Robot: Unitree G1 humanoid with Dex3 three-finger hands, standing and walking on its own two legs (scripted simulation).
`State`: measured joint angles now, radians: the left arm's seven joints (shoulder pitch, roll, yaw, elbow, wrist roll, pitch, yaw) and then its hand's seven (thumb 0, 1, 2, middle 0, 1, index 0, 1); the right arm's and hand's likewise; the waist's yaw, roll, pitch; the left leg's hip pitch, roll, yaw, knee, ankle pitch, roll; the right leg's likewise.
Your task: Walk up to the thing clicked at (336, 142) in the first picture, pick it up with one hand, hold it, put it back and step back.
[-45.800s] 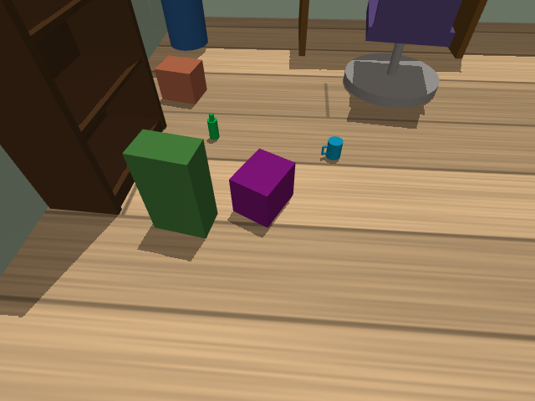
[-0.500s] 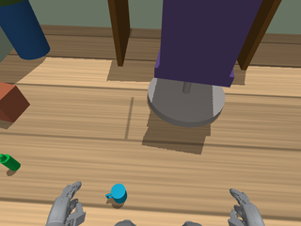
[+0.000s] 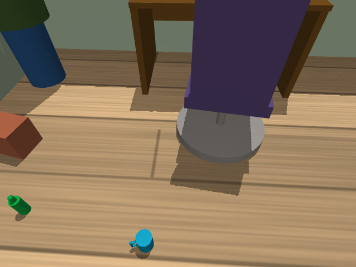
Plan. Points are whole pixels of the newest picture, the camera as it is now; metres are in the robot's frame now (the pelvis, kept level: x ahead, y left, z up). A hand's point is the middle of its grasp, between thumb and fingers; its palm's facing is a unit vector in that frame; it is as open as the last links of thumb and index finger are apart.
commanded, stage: stand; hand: left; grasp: from above
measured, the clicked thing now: (141, 241) +0.38 +0.21 -0.71
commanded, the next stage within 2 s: step back in 1.94 s
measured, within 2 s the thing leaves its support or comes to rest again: neither
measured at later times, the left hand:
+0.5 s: hand out of the picture +0.03 +0.22 -0.15, palm faces +0.02 -0.94 -0.34, open 7.4 cm
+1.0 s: hand out of the picture +0.07 +0.21 -0.15, palm faces -0.01 -0.95 -0.32, open 7.4 cm
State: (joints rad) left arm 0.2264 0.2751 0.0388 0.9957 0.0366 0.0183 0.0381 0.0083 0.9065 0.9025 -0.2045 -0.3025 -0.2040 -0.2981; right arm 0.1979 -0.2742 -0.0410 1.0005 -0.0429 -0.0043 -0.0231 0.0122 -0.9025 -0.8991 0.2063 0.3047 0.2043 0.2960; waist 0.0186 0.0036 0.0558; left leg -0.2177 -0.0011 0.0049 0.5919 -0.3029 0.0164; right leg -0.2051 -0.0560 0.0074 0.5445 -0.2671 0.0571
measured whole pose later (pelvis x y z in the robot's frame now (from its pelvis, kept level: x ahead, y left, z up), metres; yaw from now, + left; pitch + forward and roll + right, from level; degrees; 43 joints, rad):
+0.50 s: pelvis -0.01 -0.02 +0.01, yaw +0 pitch -5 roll +0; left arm 0.19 0.29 0.03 1.13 0.03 0.00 0.03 0.01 0.91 0.90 -0.20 -0.30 -0.20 -0.30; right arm 0.18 -0.31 -0.04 1.10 -0.03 0.00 -0.01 0.01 -0.90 -0.90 0.21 0.30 0.20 0.30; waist 0.01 0.02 0.07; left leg -0.13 0.01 0.00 0.41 -0.20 -0.01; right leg -0.13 -0.04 0.00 0.40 -0.18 0.04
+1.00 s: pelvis +0.00 -0.02 +0.01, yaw -1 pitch -4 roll +0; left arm 0.14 0.28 0.02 1.15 0.02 0.00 0.01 0.00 0.91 0.90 -0.20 -0.30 -0.20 -0.30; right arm 0.15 -0.30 -0.01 1.14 -0.02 0.00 -0.01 0.01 -0.90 -0.90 0.21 0.30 0.20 0.30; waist 0.00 0.02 0.06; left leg -0.11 0.03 0.01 0.37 -0.19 -0.02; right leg -0.13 -0.03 0.01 0.37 -0.18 0.03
